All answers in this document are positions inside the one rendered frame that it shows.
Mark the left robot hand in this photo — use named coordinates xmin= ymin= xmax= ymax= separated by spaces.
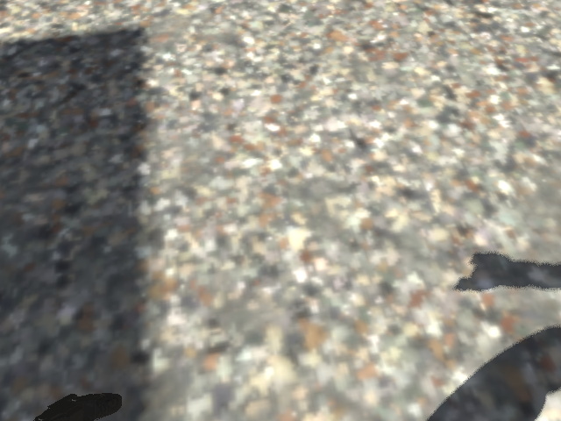
xmin=33 ymin=393 xmax=122 ymax=421

